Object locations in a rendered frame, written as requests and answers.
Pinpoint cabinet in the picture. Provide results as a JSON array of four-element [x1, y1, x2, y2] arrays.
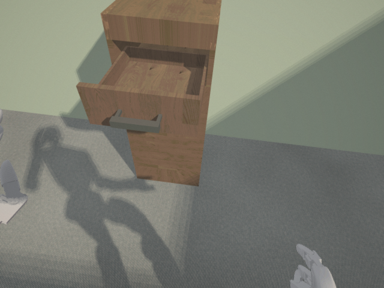
[[100, 0, 221, 186]]

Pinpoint handle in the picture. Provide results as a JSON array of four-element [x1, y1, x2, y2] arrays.
[[109, 109, 162, 133]]

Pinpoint left robot hand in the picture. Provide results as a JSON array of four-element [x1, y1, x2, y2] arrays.
[[0, 109, 28, 224]]

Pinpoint drawer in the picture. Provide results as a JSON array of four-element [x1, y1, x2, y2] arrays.
[[76, 46, 209, 137]]

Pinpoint right robot hand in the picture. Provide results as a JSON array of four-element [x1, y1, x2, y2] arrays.
[[290, 244, 336, 288]]

